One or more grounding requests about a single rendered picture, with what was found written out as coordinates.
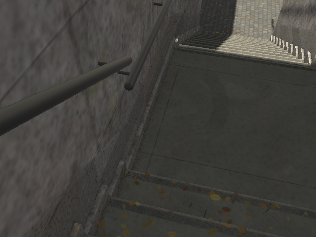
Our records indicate stairs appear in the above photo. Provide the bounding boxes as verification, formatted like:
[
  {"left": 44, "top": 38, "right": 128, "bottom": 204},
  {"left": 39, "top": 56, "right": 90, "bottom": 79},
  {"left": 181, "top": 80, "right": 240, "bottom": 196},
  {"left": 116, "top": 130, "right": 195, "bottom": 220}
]
[
  {"left": 178, "top": 30, "right": 312, "bottom": 68},
  {"left": 85, "top": 169, "right": 316, "bottom": 237}
]

